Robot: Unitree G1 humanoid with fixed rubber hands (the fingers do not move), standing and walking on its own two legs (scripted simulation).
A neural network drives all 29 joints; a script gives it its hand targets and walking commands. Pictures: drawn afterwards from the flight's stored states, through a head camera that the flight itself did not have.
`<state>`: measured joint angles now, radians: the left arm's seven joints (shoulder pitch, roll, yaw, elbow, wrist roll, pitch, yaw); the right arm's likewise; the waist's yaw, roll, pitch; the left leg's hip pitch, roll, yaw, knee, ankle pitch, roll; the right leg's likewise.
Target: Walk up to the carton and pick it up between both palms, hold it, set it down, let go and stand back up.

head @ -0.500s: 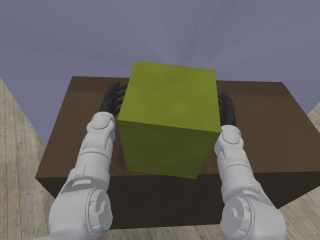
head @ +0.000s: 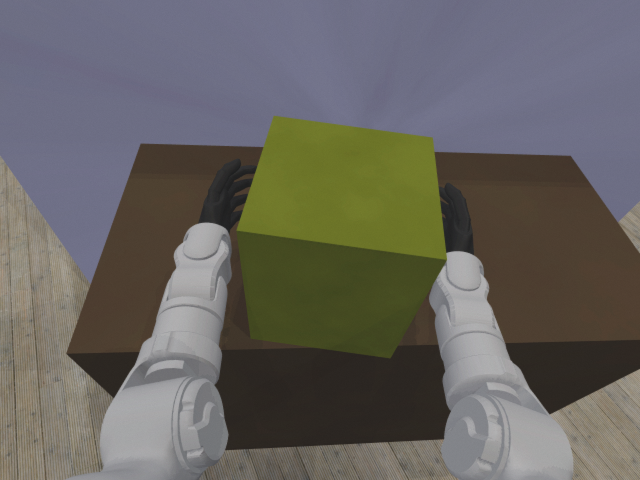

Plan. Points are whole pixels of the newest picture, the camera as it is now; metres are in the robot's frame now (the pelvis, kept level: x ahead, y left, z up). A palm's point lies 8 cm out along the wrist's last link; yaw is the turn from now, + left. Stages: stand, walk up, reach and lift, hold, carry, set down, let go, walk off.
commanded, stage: set down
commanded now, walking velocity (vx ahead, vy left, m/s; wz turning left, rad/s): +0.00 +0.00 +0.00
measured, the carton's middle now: (335, 244) +0.43 -0.01 +0.04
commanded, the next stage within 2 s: none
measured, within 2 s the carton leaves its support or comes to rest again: neither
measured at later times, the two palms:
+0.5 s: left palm (216, 240) +0.42 +0.15 +0.05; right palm (441, 262) +0.40 -0.15 +0.05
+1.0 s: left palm (190, 290) +0.34 +0.17 +0.05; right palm (457, 324) +0.31 -0.16 +0.04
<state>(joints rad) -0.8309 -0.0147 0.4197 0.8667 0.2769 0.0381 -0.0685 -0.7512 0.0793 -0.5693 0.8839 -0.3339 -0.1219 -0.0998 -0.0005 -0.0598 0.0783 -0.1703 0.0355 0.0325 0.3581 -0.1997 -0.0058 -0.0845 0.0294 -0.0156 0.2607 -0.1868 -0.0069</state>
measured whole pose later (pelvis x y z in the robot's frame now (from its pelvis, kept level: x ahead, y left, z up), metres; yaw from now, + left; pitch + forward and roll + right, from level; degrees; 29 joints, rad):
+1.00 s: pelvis -0.05 +0.01 -0.01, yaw +0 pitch +6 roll -2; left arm -0.71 0.10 0.15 1.07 0.06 -0.14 0.05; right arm -0.61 -0.04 -0.19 1.08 0.12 -0.25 -0.19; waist 0.00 -0.02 -0.08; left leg -0.40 0.04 0.03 0.42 -0.14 0.01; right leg -0.32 0.03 -0.02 0.35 -0.14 0.00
